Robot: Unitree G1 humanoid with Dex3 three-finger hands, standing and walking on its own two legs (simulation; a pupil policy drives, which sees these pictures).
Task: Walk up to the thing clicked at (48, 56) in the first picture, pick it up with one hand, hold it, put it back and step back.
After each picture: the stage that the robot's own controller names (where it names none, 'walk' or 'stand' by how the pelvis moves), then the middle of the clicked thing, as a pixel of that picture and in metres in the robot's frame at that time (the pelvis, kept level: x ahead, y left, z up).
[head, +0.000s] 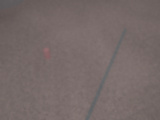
stand; (47, 53) +1.21 +0.36 -0.72
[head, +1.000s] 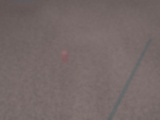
walk; (64, 56) +1.11 +0.15 -0.70
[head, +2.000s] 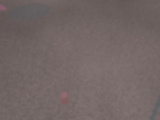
walk; (64, 98) +0.66 +0.12 -0.71
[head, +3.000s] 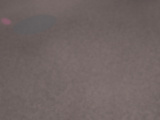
stand; out of the picture +0.39 +0.17 -0.70
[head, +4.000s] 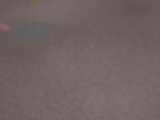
stand; out of the picture +0.36 +0.12 -0.72
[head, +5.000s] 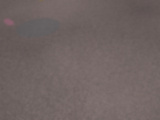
stand; out of the picture +0.35 +0.11 -0.72
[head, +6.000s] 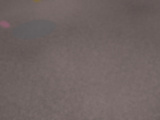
stand; out of the picture +0.34 +0.14 -0.73
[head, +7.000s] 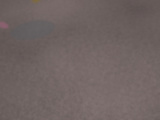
stand; out of the picture +0.34 +0.14 -0.73
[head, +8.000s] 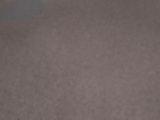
go down; out of the picture +0.35 +0.15 -0.70
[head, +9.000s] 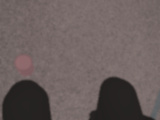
go down; (25, 66) +0.42 +0.21 -0.28
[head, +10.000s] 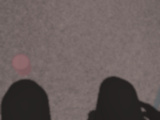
close in; (22, 65) +0.42 +0.21 -0.28
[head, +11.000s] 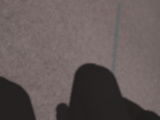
close in; out of the picture +0.40 +0.24 -0.21
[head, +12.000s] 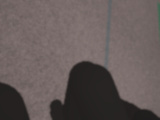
close; out of the picture +0.41 +0.26 -0.21
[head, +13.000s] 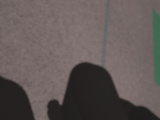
lift; out of the picture +0.39 +0.26 -0.23
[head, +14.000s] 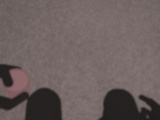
lift; (17, 87) +0.31 +0.22 -0.06
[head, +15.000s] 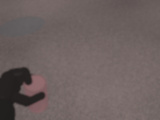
hold; (36, 94) +0.32 +0.15 +0.03
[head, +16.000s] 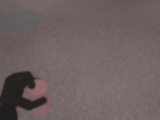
hold; (39, 97) +0.32 +0.15 -0.01
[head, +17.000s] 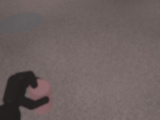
crouch; (41, 97) +0.32 +0.15 -0.01
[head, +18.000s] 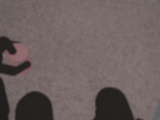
crouch; (20, 60) +0.42 +0.19 -0.10
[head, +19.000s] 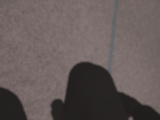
lower; out of the picture +0.40 +0.28 -0.22
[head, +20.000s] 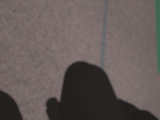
lower; out of the picture +0.42 +0.29 -0.22
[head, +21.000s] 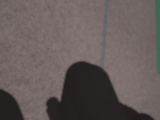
lower; out of the picture +0.42 +0.29 -0.23
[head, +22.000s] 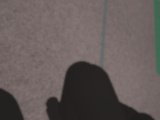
lower; out of the picture +0.42 +0.29 -0.23
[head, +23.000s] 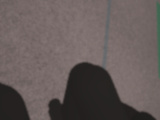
loosen; out of the picture +0.40 +0.27 -0.23
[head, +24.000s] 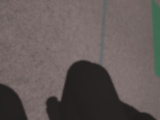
withdraw; out of the picture +0.40 +0.26 -0.23
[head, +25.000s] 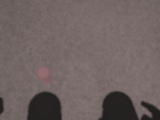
walk; (45, 75) +0.44 +0.19 -0.41
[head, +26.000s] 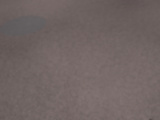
stand; out of the picture +0.36 +0.14 -0.66
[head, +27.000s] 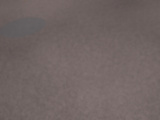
stand; out of the picture +0.37 +0.16 -0.67
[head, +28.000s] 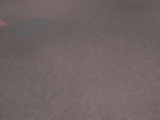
stand; out of the picture +0.38 +0.14 -0.71
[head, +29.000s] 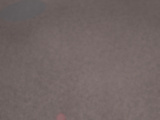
walk; out of the picture +0.40 +0.15 -0.70
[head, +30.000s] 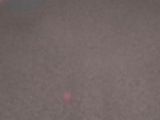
walk; (68, 98) +0.54 +0.15 -0.70
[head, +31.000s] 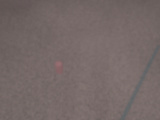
walk; (59, 67) +0.85 +0.17 -0.70
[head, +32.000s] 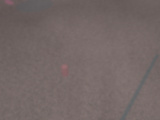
stand; (64, 70) +0.99 +0.16 -0.71
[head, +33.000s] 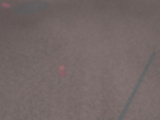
stand; (62, 71) +0.99 +0.18 -0.73
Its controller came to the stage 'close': yes
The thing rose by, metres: 0.71
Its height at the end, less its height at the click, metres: +0.00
